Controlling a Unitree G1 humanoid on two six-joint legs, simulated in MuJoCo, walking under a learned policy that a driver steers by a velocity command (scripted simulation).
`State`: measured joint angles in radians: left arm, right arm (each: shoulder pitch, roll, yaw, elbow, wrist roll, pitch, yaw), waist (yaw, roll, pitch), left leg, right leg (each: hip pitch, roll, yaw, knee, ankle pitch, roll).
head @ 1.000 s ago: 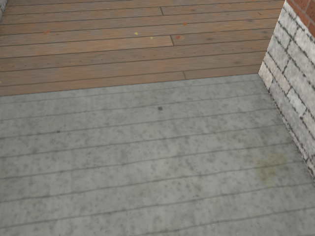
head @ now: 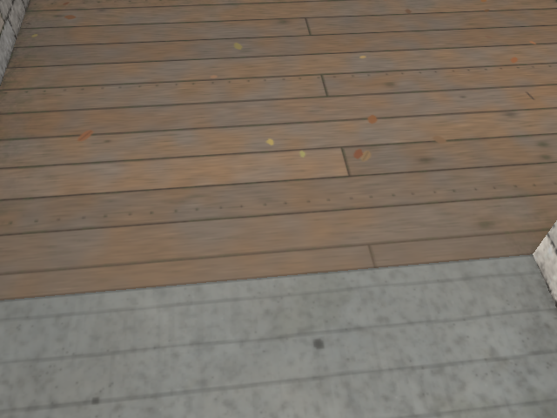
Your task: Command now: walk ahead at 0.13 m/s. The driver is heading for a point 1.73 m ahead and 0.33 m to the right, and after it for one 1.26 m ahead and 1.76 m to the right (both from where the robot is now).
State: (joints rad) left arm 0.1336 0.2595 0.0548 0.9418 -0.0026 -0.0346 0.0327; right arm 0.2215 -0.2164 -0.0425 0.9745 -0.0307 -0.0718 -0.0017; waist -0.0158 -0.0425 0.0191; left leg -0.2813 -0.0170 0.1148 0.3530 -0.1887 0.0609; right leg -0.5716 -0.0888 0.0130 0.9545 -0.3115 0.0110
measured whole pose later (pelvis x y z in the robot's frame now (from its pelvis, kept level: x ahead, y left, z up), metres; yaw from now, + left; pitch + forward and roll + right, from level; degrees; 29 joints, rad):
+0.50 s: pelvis +0.07 -0.03 +0.00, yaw +0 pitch +0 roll +0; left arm 0.11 0.20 0.05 1.06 0.00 0.00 0.03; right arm 0.18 -0.22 -0.04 1.07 -0.01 0.01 -0.04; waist -0.01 0.00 0.04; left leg -0.17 0.04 0.09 0.46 -0.36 -0.01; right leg -0.27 -0.02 -0.03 0.50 -0.31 0.00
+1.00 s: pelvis +0.10 -0.05 -0.01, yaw +0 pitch +0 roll +0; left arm 0.20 0.21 0.07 1.09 -0.02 -0.03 0.02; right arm 0.36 -0.23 -0.06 1.13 0.02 -0.03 -0.04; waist -0.01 0.05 -0.02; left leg -0.17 0.08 0.06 0.54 -0.46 0.00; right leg -0.30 -0.01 -0.10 0.68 -0.46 -0.07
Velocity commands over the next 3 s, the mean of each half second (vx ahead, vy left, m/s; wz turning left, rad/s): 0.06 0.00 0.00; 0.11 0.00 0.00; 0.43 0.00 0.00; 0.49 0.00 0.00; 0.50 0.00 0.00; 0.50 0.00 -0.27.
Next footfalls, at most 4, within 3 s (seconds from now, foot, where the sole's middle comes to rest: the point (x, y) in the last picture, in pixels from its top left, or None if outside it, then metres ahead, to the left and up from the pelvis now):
0.12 right None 0.14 -0.15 -0.77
1.46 left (246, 407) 0.49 0.07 -0.74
2.04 right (337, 277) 0.82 -0.16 -0.72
2.58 left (241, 196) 1.10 0.10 -0.72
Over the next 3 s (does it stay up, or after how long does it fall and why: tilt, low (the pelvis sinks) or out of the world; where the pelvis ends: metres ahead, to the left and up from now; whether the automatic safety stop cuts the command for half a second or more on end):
stays up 1.16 0.02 0.06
